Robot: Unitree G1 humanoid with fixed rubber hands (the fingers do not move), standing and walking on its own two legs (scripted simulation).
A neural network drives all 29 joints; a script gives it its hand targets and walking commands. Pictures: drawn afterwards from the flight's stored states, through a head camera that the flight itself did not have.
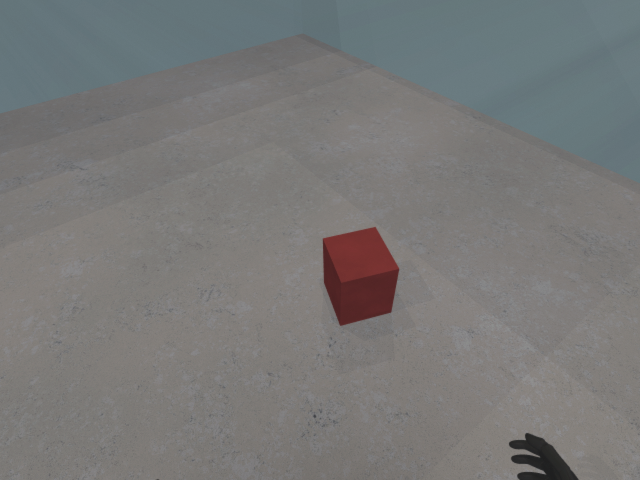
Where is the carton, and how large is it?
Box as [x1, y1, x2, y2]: [323, 227, 398, 325]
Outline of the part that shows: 375,227 323,238 324,283 340,325 387,313 391,310 398,267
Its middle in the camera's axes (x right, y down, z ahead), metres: +0.13 +0.13 +1.41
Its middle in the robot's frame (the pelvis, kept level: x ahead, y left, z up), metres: +0.95 -0.08 -0.63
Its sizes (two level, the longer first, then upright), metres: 0.210 0.200 0.250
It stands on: the floor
